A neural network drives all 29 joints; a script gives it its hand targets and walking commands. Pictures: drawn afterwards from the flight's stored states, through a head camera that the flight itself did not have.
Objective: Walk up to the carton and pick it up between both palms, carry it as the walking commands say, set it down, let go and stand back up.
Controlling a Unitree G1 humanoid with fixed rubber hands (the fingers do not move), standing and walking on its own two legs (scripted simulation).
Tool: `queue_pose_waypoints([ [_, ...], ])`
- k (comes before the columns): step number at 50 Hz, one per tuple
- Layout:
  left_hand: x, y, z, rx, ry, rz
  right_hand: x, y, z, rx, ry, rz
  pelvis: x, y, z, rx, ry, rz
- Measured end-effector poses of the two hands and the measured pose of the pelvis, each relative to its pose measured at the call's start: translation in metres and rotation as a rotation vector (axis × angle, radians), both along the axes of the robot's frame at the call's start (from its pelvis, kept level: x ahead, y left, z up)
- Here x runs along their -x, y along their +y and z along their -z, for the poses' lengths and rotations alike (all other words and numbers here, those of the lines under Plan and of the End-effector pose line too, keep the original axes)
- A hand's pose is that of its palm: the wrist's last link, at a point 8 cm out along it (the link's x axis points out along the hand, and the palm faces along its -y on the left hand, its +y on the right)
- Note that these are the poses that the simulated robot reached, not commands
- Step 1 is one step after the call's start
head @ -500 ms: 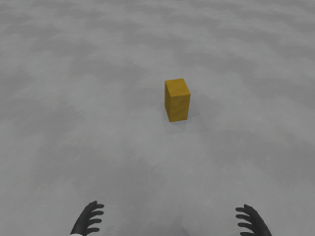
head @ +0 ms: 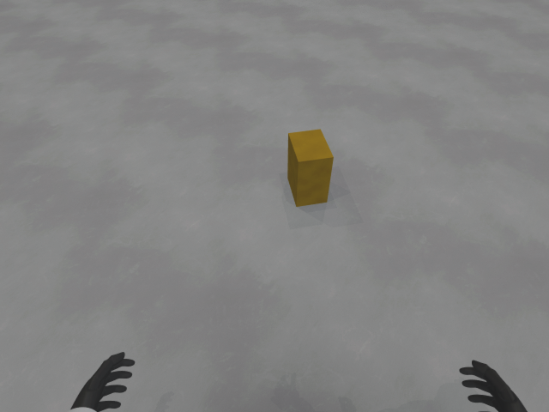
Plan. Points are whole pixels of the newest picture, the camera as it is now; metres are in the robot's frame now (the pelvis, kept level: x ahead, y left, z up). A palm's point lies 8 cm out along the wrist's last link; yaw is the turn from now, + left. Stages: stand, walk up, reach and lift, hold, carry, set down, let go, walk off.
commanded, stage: stand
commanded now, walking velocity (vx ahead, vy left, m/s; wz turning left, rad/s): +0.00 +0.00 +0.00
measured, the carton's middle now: (308, 168) +1.25 -0.09 -0.61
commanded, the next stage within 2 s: walk up in 1.02 s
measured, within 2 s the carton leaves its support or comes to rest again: neither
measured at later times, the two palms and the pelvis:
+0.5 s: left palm out of the picture +0.13 +0.30 -0.07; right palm out of the picture +0.12 -0.30 -0.07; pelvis +0.00 +0.00 +0.02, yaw +0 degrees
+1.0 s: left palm out of the picture +0.10 +0.31 -0.07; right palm out of the picture +0.10 -0.31 -0.07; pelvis +0.00 +0.00 +0.03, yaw +0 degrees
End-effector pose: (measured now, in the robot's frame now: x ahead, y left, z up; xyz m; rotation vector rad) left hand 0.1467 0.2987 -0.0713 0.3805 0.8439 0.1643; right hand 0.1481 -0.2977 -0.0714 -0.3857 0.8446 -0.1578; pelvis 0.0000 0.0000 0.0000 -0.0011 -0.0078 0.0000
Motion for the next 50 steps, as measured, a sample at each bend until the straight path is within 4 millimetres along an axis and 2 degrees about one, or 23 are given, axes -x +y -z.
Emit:
queue_pose_waypoints([
  [30,0.026,0.006,-0.002,0.004,0.156,-0.046,0.028,-0.008,-0.001,-0.006,0.154,0.053,0.002,-0.001,-0.023,-0.001,-0.03,-0.002],
  [50,0.046,0.011,0.001,0.0,0.232,-0.084,0.048,-0.014,0.001,-0.002,0.233,0.092,0.004,-0.001,-0.029,-0.001,-0.032,-0.002],
])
